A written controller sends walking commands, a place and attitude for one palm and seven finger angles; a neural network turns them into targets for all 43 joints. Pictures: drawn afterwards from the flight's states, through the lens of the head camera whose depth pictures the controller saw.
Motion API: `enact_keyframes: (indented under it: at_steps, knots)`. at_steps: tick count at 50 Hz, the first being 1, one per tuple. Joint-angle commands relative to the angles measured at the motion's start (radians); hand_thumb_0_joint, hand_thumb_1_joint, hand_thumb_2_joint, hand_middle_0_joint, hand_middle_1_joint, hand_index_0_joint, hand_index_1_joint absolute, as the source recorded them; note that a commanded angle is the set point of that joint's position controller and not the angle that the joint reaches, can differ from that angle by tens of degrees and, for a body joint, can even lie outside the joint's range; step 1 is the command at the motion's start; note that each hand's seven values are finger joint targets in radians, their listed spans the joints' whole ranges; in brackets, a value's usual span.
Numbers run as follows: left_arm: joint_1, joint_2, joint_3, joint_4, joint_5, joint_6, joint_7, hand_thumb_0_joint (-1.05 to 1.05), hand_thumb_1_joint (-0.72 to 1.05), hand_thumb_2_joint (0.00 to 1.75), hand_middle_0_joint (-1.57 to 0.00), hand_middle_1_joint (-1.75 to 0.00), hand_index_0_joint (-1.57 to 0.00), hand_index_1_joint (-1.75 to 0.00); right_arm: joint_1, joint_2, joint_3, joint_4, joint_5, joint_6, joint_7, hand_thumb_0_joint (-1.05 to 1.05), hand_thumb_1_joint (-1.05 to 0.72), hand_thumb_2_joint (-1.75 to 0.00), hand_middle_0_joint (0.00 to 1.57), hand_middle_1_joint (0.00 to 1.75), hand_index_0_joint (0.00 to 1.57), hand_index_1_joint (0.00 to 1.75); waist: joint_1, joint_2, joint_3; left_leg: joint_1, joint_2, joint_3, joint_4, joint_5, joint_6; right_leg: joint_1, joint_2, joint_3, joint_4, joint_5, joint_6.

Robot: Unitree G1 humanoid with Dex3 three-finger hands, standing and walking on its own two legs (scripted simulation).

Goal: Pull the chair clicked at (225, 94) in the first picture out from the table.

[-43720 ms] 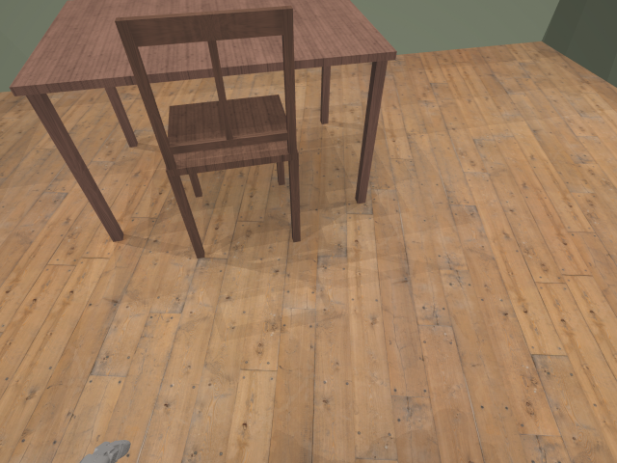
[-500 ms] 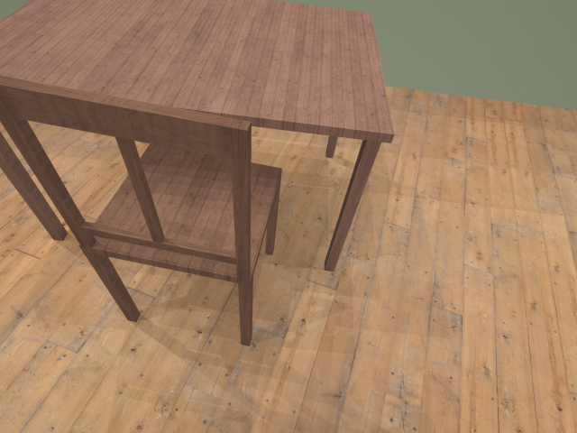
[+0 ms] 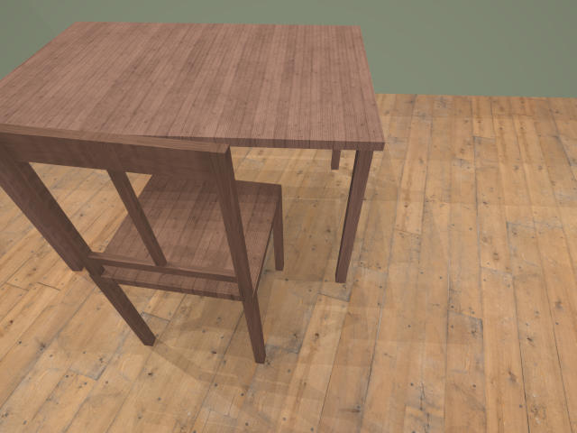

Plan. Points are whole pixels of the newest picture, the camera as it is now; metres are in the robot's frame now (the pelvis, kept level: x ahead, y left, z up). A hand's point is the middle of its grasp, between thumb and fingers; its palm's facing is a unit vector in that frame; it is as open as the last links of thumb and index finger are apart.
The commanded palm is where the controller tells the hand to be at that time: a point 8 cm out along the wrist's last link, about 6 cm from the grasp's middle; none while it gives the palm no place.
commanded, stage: let the arm hang, fingers relaxed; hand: left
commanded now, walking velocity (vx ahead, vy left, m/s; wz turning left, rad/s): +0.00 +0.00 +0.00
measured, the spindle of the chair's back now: (141, 222) +0.52 +0.34 -0.07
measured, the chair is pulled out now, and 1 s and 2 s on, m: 0.15 0.15 0.15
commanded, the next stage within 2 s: look to check the result in 0.22 s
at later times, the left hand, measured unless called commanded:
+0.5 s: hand out of the picture +0.06 +0.19 -0.17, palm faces -0.02 -0.97 -0.25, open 7.4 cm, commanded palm none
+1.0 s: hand out of the picture +0.06 +0.18 -0.17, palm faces -0.02 -0.98 -0.22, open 7.4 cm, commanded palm none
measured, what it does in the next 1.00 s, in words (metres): stands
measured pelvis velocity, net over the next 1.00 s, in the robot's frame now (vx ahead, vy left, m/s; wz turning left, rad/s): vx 0.03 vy -0.01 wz -0.02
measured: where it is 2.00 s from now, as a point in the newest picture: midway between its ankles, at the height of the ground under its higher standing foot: outside the picture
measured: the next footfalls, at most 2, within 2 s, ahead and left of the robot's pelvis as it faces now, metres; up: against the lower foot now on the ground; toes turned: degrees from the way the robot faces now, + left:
none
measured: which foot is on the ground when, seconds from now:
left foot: down 0.00-1.00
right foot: down 0.00-1.00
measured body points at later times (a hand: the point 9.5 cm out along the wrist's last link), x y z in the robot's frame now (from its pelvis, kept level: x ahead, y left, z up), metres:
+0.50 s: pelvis +0.02 -0.01 +0.00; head +0.04 -0.01 +0.45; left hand +0.06 +0.24 -0.15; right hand +0.04 -0.26 -0.15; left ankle +0.02 +0.12 -0.74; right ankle +0.01 -0.11 -0.74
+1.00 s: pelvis +0.03 -0.01 +0.00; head +0.04 -0.01 +0.45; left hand +0.07 +0.23 -0.15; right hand +0.06 -0.25 -0.15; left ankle +0.02 +0.12 -0.74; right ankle +0.01 -0.11 -0.74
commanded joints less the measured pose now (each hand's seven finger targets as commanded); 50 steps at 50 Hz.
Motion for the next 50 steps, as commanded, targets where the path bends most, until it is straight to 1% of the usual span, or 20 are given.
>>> enact_keyframes:
  at_steps: [1,8,13,14,15,18,19,21,25,27,28,31,35,37,39,43,44,45,48,50]
  knots:
    - [0.022,0.148,0.023,-0.031,-0.002,-0.011,0.013,0.00,0.90,0.90,-0.20,-0.30,-0.20,-0.30,0.012,-0.144,-0.022,-0.030,-0.003,-0.014,-0.005,0.00,-0.90,-0.90,0.20,0.30,0.20,0.30,0.007,-0.034,0.002,0.030,0.100,-0.092,-0.087,0.071,0.021,-0.015,-0.104,0.100,-0.110,0.090,-0.025]
    - [0.002,0.145,0.025,-0.033,-0.004,-0.016,0.013,0.00,0.90,0.90,-0.20,-0.30,-0.20,-0.30,0.000,-0.144,-0.018,-0.017,-0.004,-0.018,-0.006,0.00,-0.90,-0.90,0.20,0.30,0.20,0.30,0.006,-0.008,-0.016,0.060,0.103,-0.081,-0.101,0.115,0.011,0.018,-0.103,0.105,-0.121,0.139,-0.024]
    - [0.005,0.139,0.028,-0.029,-0.005,-0.017,0.013,0.00,0.90,0.90,-0.20,-0.30,-0.20,-0.30,0.003,-0.142,-0.017,-0.009,-0.003,-0.018,-0.009,0.00,-0.90,-0.90,0.20,0.30,0.20,0.30,0.004,-0.015,-0.026,0.081,0.107,-0.074,-0.103,0.133,0.008,0.035,-0.104,0.104,-0.131,0.167,-0.024]
    - [0.007,0.140,0.028,-0.028,-0.003,-0.017,0.014,0.00,0.90,0.90,-0.20,-0.30,-0.20,-0.30,0.000,-0.146,-0.018,-0.013,-0.001,-0.017,-0.009,0.00,-0.90,-0.90,0.20,0.30,0.20,0.30,0.005,-0.036,-0.013,0.082,0.106,-0.076,-0.102,0.128,0.009,0.023,-0.101,0.101,-0.136,0.158,-0.024]
    - [0.006,0.133,0.027,-0.025,-0.004,-0.016,0.014,0.00,0.90,0.90,-0.20,-0.30,-0.20,-0.30,0.004,-0.142,-0.018,-0.009,-0.002,-0.016,-0.010,0.00,-0.90,-0.90,0.20,0.30,0.20,0.30,0.003,-0.018,-0.008,0.082,0.107,-0.073,-0.103,0.123,0.007,0.023,-0.104,0.103,-0.139,0.151,-0.024]
    - [0.016,0.129,0.026,-0.020,-0.005,-0.016,0.014,0.00,0.90,0.90,-0.20,-0.30,-0.20,-0.30,0.012,-0.136,-0.016,-0.003,-0.002,-0.016,-0.012,0.00,-0.90,-0.90,0.20,0.30,0.20,0.30,0.002,-0.020,-0.014,0.089,0.108,-0.072,-0.105,0.127,0.009,0.029,-0.103,0.102,-0.141,0.155,-0.026]
    - [0.022,0.131,0.028,-0.021,-0.005,-0.017,0.014,0.00,0.90,0.90,-0.20,-0.30,-0.20,-0.30,0.014,-0.146,-0.018,-0.008,-0.001,-0.016,-0.013,0.00,-0.90,-0.90,0.20,0.30,0.20,0.30,0.003,-0.029,-0.030,0.101,0.109,-0.074,-0.099,0.137,0.010,0.034,-0.101,0.100,-0.139,0.163,-0.026]
    - [0.025,0.126,0.026,-0.015,-0.005,-0.016,0.014,0.00,0.90,0.90,-0.20,-0.30,-0.20,-0.30,0.018,-0.136,-0.017,-0.002,-0.001,-0.017,-0.014,0.00,-0.90,-0.90,0.20,0.30,0.20,0.30,0.002,-0.018,-0.036,0.108,0.110,-0.070,-0.097,0.154,0.009,0.041,-0.104,0.100,-0.134,0.191,-0.026]
    - [0.035,0.119,0.024,-0.008,-0.006,-0.014,0.015,0.00,0.90,0.90,-0.20,-0.30,-0.20,-0.30,0.021,-0.131,-0.016,0.002,0.001,-0.014,-0.016,0.00,-0.90,-0.90,0.20,0.30,0.20,0.30,0.001,-0.022,-0.008,0.105,0.113,-0.069,-0.100,0.145,0.010,0.028,-0.102,0.099,-0.139,0.182,-0.027]
    - [0.046,0.115,0.023,-0.004,-0.006,-0.014,0.015,0.00,0.90,0.90,-0.20,-0.30,-0.20,-0.30,0.026,-0.128,-0.015,0.003,0.000,-0.014,-0.017,0.00,-0.90,-0.90,0.20,0.30,0.20,0.30,0.001,-0.021,-0.013,0.108,0.111,-0.068,-0.098,0.145,0.010,0.032,-0.102,0.100,-0.137,0.187,-0.027]
    - [0.047,0.114,0.023,-0.002,-0.006,-0.014,0.015,0.00,0.90,0.90,-0.20,-0.30,-0.20,-0.30,0.030,-0.125,-0.016,0.003,0.001,-0.015,-0.018,0.00,-0.90,-0.90,0.20,0.30,0.20,0.30,0.000,-0.034,-0.022,0.112,0.113,-0.070,-0.099,0.149,0.011,0.038,-0.102,0.097,-0.136,0.191,-0.027]
    - [0.055,0.109,0.022,0.001,-0.006,-0.014,0.016,0.00,0.90,0.90,-0.20,-0.30,-0.20,-0.30,0.029,-0.121,-0.015,0.005,0.002,-0.014,-0.018,0.00,-0.90,-0.90,0.20,0.30,0.20,0.30,0.000,-0.029,-0.021,0.118,0.113,-0.067,-0.097,0.149,0.012,0.035,-0.104,0.098,-0.138,0.192,-0.026]
    - [0.059,0.104,0.019,0.006,-0.005,-0.012,0.017,0.00,0.90,0.90,-0.20,-0.30,-0.20,-0.30,0.028,-0.117,-0.014,0.007,0.001,-0.013,-0.018,0.00,-0.90,-0.90,0.20,0.30,0.20,0.30,0.000,-0.040,0.000,0.113,0.113,-0.068,-0.103,0.139,0.012,0.021,-0.100,0.098,-0.138,0.177,-0.025]
    - [0.062,0.103,0.020,0.004,-0.005,-0.013,0.017,0.00,0.90,0.90,-0.20,-0.30,-0.20,-0.30,0.030,-0.115,-0.014,0.006,0.001,-0.014,-0.019,0.00,-0.90,-0.90,0.20,0.30,0.20,0.30,0.001,-0.031,-0.009,0.117,0.113,-0.065,-0.099,0.154,0.011,0.032,-0.102,0.098,-0.136,0.198,-0.024]
    - [0.064,0.103,0.021,0.005,-0.004,-0.012,0.018,0.00,0.90,0.90,-0.20,-0.30,-0.20,-0.30,0.029,-0.118,-0.013,0.004,0.003,-0.013,-0.018,0.00,-0.90,-0.90,0.20,0.30,0.20,0.30,0.002,-0.040,0.006,0.111,0.112,-0.067,-0.102,0.150,0.012,0.024,-0.098,0.098,-0.139,0.187,-0.023]
    - [0.069,0.089,0.017,0.008,-0.004,-0.010,0.017,0.00,0.90,0.90,-0.20,-0.30,-0.20,-0.30,0.030,-0.101,-0.011,0.009,0.000,-0.013,-0.017,0.00,-0.90,-0.90,0.20,0.30,0.20,0.30,0.002,-0.024,0.025,0.099,0.109,-0.066,-0.109,0.125,0.011,0.015,-0.101,0.098,-0.144,0.156,-0.021]
    - [0.070,0.091,0.017,0.005,-0.003,-0.010,0.018,0.00,0.90,0.90,-0.20,-0.30,-0.20,-0.30,0.029,-0.105,-0.012,0.005,0.002,-0.011,-0.017,0.00,-0.90,-0.90,0.20,0.30,0.20,0.30,0.003,-0.035,0.022,0.103,0.109,-0.066,-0.106,0.119,0.011,0.011,-0.097,0.100,-0.147,0.146,-0.021]
    - [0.069,0.089,0.018,0.005,-0.003,-0.010,0.017,0.00,0.90,0.90,-0.20,-0.30,-0.20,-0.30,0.031,-0.101,-0.012,0.008,0.001,-0.013,-0.017,0.00,-0.90,-0.90,0.20,0.30,0.20,0.30,0.002,-0.019,0.015,0.104,0.110,-0.066,-0.106,0.126,0.012,0.016,-0.100,0.100,-0.143,0.153,-0.021]
    - [0.068,0.091,0.020,0.000,-0.005,-0.012,0.017,0.00,0.90,0.90,-0.20,-0.30,-0.20,-0.30,0.032,-0.100,-0.011,0.007,0.001,-0.017,-0.018,0.00,-0.90,-0.90,0.20,0.30,0.20,0.30,0.003,-0.015,-0.011,0.110,0.110,-0.065,-0.101,0.159,0.011,0.037,-0.102,0.098,-0.132,0.197,-0.022]
    - [0.066,0.091,0.022,-0.002,-0.004,-0.013,0.018,0.00,0.90,0.90,-0.20,-0.30,-0.20,-0.30,0.033,-0.103,-0.013,0.006,0.002,-0.017,-0.019,0.00,-0.90,-0.90,0.20,0.30,0.20,0.30,0.002,-0.035,-0.012,0.115,0.113,-0.066,-0.099,0.169,0.011,0.038,-0.102,0.095,-0.130,0.210,-0.021]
